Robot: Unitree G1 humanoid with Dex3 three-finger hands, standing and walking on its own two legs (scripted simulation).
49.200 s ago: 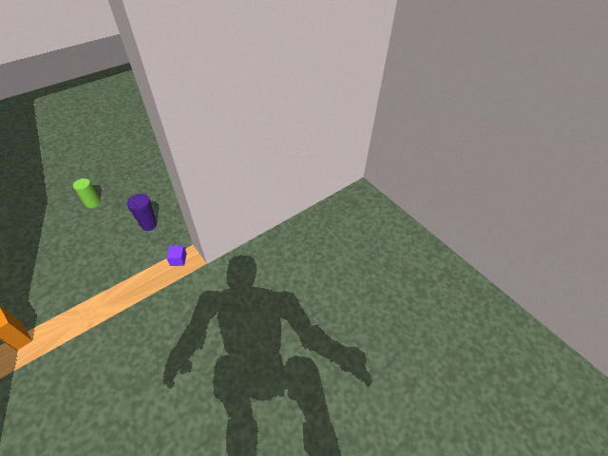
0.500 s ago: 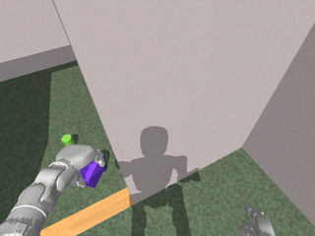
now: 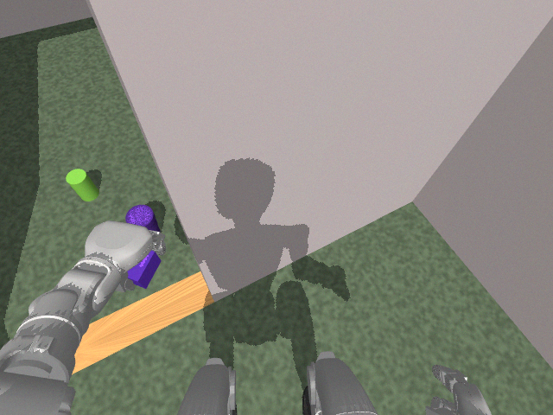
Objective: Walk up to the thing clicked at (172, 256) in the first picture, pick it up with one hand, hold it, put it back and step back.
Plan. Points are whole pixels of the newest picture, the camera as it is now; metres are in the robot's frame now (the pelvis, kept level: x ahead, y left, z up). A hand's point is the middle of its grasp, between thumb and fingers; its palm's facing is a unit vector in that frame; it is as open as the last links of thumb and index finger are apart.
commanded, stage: crouch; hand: left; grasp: from above
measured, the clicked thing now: (135, 264) +0.37 +0.23 -0.12
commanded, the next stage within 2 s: lower in 1.48 s
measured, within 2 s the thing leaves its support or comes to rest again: neither
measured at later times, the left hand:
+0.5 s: hand (158, 284) +0.40 +0.25 -0.33, palm faces -0.49 +0.08 -0.87, open 8.0 cm
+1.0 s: hand (167, 282) +0.44 +0.26 -0.44, palm faces -0.49 +0.06 -0.87, open 8.0 cm
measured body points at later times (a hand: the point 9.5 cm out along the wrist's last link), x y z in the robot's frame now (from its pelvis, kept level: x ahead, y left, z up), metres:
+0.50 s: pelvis -0.04 +0.01 -0.19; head +0.17 +0.05 +0.21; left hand +0.42 +0.24 -0.28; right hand -0.01 -0.27 -0.31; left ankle +0.04 +0.12 -0.65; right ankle +0.05 -0.14 -0.65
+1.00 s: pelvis -0.03 +0.00 -0.28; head +0.21 +0.05 +0.09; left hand +0.46 +0.25 -0.39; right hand +0.01 -0.28 -0.39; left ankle +0.04 +0.12 -0.65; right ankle +0.05 -0.14 -0.65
